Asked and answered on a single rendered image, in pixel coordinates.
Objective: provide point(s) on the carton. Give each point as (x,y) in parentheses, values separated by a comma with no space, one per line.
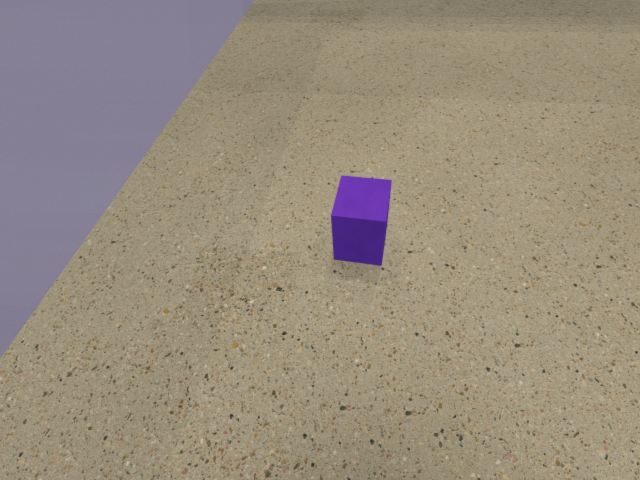
(359,219)

